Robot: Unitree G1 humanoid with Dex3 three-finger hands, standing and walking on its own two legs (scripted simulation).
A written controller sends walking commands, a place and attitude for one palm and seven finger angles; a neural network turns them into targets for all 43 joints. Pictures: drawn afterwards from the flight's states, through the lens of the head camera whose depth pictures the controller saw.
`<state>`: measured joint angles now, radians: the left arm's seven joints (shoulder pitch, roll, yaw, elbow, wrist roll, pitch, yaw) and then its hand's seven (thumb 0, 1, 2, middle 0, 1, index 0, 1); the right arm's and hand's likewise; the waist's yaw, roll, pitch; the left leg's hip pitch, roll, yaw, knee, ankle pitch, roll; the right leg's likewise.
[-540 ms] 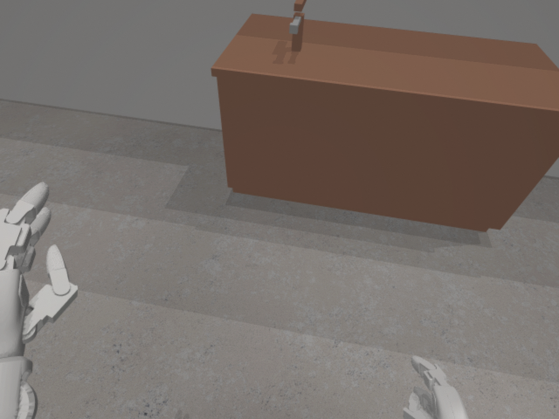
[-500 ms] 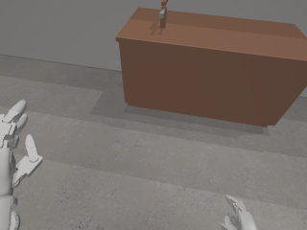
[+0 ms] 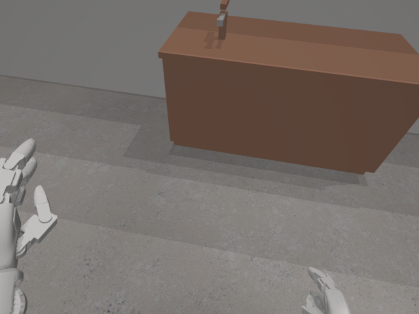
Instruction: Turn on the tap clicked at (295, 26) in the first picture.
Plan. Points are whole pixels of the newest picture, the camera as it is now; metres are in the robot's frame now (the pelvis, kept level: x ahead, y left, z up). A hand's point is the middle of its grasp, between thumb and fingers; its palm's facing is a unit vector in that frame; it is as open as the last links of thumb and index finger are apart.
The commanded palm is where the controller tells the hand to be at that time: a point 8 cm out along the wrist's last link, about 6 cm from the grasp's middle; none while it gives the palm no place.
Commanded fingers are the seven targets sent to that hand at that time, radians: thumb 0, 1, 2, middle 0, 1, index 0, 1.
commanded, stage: walk to a spot facing it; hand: left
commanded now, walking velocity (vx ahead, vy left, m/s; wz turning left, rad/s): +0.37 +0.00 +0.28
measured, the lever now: (220, 22) +1.32 +0.04 +0.05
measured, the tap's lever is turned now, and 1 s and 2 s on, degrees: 0 0 0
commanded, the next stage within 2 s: turn to face it in 1.96 s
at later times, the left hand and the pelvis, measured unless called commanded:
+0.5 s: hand (53, 187) +0.26 +0.27 +0.15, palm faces +0.51 -0.79 -0.35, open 7.4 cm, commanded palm +0.20 +0.31 +0.18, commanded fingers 0.00 0.90 0.90 -0.20 -0.30 -0.20 -0.30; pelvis +0.08 +0.01 -0.02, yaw +8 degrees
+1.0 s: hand (111, 118) +0.42 +0.23 +0.16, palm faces +0.54 -0.71 -0.46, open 7.4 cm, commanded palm +0.35 +0.26 +0.18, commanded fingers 0.00 0.90 0.90 -0.20 -0.30 -0.20 -0.30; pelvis +0.24 -0.04 -0.03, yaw +11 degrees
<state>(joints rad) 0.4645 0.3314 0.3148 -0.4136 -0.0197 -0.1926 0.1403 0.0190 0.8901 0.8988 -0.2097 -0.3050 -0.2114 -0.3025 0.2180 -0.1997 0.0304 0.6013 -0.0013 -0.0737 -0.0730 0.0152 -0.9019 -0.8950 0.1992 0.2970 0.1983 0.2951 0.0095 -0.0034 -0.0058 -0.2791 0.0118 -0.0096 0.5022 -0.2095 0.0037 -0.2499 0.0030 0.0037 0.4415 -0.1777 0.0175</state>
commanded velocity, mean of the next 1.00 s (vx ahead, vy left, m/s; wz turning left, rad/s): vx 0.37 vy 0.00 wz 0.19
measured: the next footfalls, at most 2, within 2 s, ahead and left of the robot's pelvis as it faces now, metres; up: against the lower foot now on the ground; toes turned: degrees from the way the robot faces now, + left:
right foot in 0.92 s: +0.36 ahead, -0.11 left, +0.00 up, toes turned -3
left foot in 1.40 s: +0.44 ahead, +0.14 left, +0.00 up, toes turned +29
